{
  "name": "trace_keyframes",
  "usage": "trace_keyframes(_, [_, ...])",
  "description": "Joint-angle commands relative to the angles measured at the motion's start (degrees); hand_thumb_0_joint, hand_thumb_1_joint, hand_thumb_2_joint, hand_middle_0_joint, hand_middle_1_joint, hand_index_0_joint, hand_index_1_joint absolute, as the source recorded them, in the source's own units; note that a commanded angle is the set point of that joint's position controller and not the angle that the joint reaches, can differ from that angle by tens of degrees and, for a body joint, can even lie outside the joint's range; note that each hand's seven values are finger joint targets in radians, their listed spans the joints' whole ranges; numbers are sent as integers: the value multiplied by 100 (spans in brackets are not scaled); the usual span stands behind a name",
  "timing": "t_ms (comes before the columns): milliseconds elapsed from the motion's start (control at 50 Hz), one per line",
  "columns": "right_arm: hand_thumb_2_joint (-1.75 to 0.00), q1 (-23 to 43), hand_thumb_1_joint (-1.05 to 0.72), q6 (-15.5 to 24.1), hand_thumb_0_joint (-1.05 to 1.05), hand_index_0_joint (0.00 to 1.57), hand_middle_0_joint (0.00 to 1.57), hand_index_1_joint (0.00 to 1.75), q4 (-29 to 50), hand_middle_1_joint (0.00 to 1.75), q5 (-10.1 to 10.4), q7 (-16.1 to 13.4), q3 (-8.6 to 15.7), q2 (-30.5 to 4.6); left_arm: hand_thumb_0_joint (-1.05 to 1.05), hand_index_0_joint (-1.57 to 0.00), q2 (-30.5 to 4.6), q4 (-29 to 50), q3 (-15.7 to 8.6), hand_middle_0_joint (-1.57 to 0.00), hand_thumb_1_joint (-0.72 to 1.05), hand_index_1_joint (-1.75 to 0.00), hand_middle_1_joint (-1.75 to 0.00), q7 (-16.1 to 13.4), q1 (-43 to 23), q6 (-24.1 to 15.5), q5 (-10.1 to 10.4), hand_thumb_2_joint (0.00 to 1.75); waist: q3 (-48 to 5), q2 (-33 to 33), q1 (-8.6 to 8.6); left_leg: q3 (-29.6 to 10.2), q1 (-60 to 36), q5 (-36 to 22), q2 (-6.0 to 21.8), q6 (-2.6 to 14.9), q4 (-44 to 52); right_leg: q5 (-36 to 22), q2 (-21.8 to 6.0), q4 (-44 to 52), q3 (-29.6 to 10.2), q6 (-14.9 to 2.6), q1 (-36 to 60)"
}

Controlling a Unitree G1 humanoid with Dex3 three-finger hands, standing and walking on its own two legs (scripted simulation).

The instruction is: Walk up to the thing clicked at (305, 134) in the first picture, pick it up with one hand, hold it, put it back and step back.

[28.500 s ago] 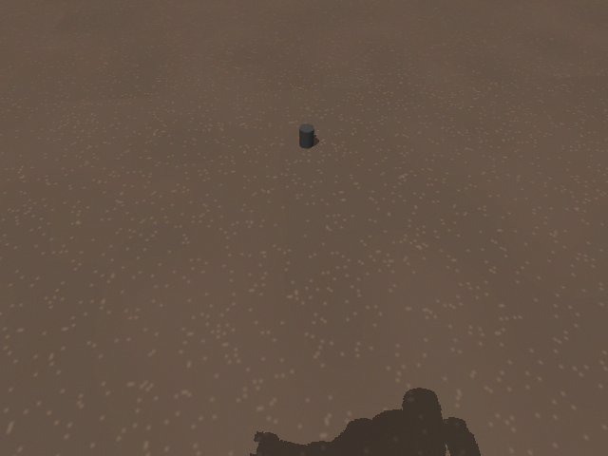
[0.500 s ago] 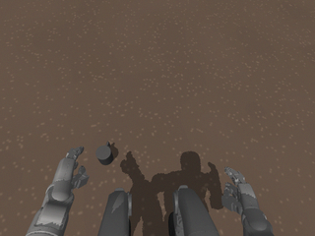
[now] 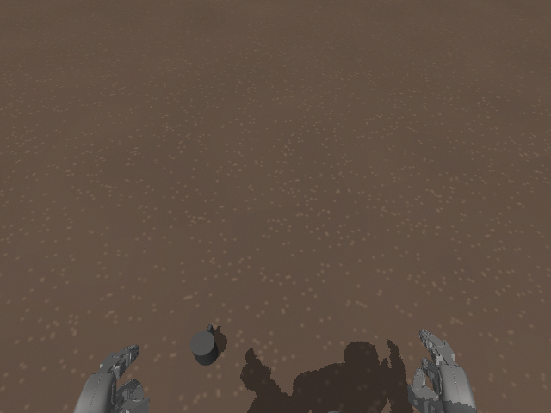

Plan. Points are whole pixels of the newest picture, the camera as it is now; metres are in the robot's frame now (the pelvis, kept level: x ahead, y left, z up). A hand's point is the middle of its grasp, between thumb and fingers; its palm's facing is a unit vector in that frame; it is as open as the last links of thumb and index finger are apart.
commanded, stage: home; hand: left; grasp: from above
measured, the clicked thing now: (206, 343) +0.45 +0.20 -0.66
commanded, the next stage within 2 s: stand in 1.96 s
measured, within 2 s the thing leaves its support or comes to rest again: neither
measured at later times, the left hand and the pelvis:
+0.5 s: hand (146, 404) +0.16 +0.18 -0.05, palm faces +0.05 -0.98 -0.20, open 7.4 cm; pelvis +0.00 +0.00 +0.00, yaw +0 degrees
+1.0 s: hand (149, 404) +0.16 +0.18 -0.05, palm faces +0.04 -0.98 -0.19, open 7.4 cm; pelvis +0.00 +0.00 +0.00, yaw +0 degrees
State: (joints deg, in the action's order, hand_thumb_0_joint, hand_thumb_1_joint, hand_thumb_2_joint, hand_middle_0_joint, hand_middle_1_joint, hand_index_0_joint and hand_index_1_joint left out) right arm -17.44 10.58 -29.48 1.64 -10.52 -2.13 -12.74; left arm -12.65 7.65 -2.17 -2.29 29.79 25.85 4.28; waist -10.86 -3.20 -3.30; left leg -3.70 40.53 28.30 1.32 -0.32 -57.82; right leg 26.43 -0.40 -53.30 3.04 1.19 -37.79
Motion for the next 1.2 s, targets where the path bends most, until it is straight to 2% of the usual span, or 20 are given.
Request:
trace_keyframes(0, [-90,416,-90,457,0,20,20,30,917,30,-76,-59,304,-667,0,-20,-563,1032,-279,-20,90,-30,-30,61,-236,-229,-90,90,-62,99,-4,133,-516,-1146,-163,132,1011,-973,177,864,174,-122,264])
trace_keyframes(100, [-90,463,-90,536,0,20,20,30,902,30,-97,-24,322,-700,0,-20,-617,1025,-310,-20,90,-30,-30,109,-369,-279,-145,90,-101,-102,52,78,-595,-1021,-146,93,1088,-837,169,808,179,-133,234])
trace_keyframes(160, [-90,467,-90,560,0,20,20,30,888,30,-104,-17,320,-684,0,-20,-644,1182,-351,-20,90,-30,-30,82,-315,-299,-147,90,-369,-61,83,145,-677,-1275,-182,104,960,-1091,145,811,123,-128,419])
trace_keyframes(200, [-90,476,-90,584,0,20,20,30,855,30,-115,-13,301,-680,0,-20,-573,1103,-274,-20,90,-30,-30,79,-259,-284,-167,90,-341,-66,53,112,-717,-1301,-158,91,986,-1106,168,761,150,-137,394])
trace_keyframes(300, [-90,509,-90,582,0,20,20,30,837,30,-118,-24,299,-675,0,-20,-597,1074,-301,-20,90,-30,-30,45,-244,-309,-185,90,-262,-82,111,99,-649,-1083,-152,86,1037,-901,178,791,151,-131,346])
trace_keyframes(340, [-90,517,-90,578,0,20,20,30,842,30,-111,-20,302,-680,0,-20,-592,1135,-291,-20,90,-30,-30,47,-253,-337,-169,90,-331,-57,112,68,-664,-1180,-128,74,1046,-956,188,748,165,-146,370])
trace_keyframes(400, [-90,488,-90,574,0,20,20,30,811,30,-118,-22,316,-691,0,-20,-612,1155,-270,-20,90,-30,-30,52,-185,-332,-153,90,-545,-49,107,49,-768,-1658,-122,54,943,-1323,190,659,158,-156,497])
trace_keyframes(560, [-90,490,-90,555,0,20,20,30,762,30,-124,-16,312,-689,0,-20,-585,986,-288,-20,90,-30,-30,64,-164,-326,-127,90,-346,35,155,59,-648,-1535,-122,64,958,-1240,189,703,168,-140,459])
trace_keyframes(600, [-90,480,-90,563,0,20,20,30,788,30,-120,-26,327,-687,0,-20,-584,989,-283,-20,90,-30,-30,65,-160,-317,-143,90,-418,225,113,102,-641,-1578,-132,91,889,-1341,174,707,143,-122,525])
trace_keyframes(680, [-90,478,-90,564,0,20,20,30,780,30,-115,-24,329,-705,0,-20,-609,998,-286,-20,90,-30,-30,79,-247,-276,-156,90,-226,29,119,114,-652,-1414,-122,73,962,-1171,171,733,135,-127,387])
trace_keyframes(740, [-90,488,-90,568,0,20,20,30,767,30,-126,-24,333,-681,0,-20,-609,1040,-313,-20,90,-30,-30,66,-240,-291,-163,90,-313,27,143,142,-630,-1331,-129,77,933,-1114,159,767,113,-124,421])
trace_keyframes(800, [-90,452,-90,578,0,20,20,30,759,30,-128,-23,346,-697,0,-20,-618,993,-339,-20,90,-30,-30,76,-207,-273,-158,90,-314,112,90,141,-628,-1364,-139,96,891,-1177,151,764,100,-111,457])
trace_keyframes(820, [-90,483,-90,583,0,20,20,30,756,30,-119,-26,326,-695,0,-20,-608,1054,-271,-20,90,-30,-30,89,-241,-277,-148,90,-247,46,120,146,-618,-1317,-140,97,914,-1131,145,778,97,-112,448])
trace_keyframes(840, [-90,457,-90,584,0,20,20,30,751,30,-117,-29,347,-703,0,-20,-646,1048,-344,-20,90,-30,-30,77,-248,-274,-161,90,-332,-15,103,146,-666,-1403,-136,88,898,-1194,143,751,78,-121,464])
trace_keyframes(920, [-90,458,-90,574,0,20,20,30,740,30,-124,-19,357,-716,0,-20,-610,1039,-273,-20,90,-30,-30,74,-256,-283,-164,90,-339,-31,94,81,-690,-1493,-107,61,945,-1205,172,689,120,-137,432])
trace_keyframes(1000, [-90,517,-90,589,0,20,20,30,797,30,-106,-21,339,-707,0,-20,-597,1061,-283,-20,90,-30,-30,77,-274,-294,-137,90,-213,83,114,130,-574,-1222,-129,98,939,-1039,154,773,104,-113,419])
trace_keyframes(1060, [-90,458,-90,587,0,20,20,30,751,30,-116,-17,378,-755,0,-20,-615,1112,-255,-20,90,-30,-30,101,-274,-297,-141,90,-354,-24,79,72,-700,-1330,-100,69,971,-1083,176,704,123,-134,393])
trace_keyframes(1140, [-90,506,-90,600,0,20,20,30,792,30,-124,-26,345,-696,0,-20,-647,1192,-298,-20,90,-30,-30,84,-323,-319,-144,90,-359,-56,130,96,-653,-1394,-117,68,925,-1151,167,697,123,-124,417])
trace_keyframes(1160, [-90,489,-90,599,0,20,20,30,752,30,-123,-23,379,-752,0,-20,-564,881,-265,-20,90,-30,-30,94,-154,-281,-142,90,-305,86,68,69,-652,-1317,-97,70,946,-1053,182,686,127,-134,379])
trace_keyframes(1180, [-90,477,-90,597,0,20,20,30,758,30,-122,-21,372,-737,0,-20,-644,1087,-316,-20,90,-30,-30,89,-237,-290,-136,90,-342,-53,119,67,-632,-1358,-104,63,949,-1088,169,680,118,-143,393])
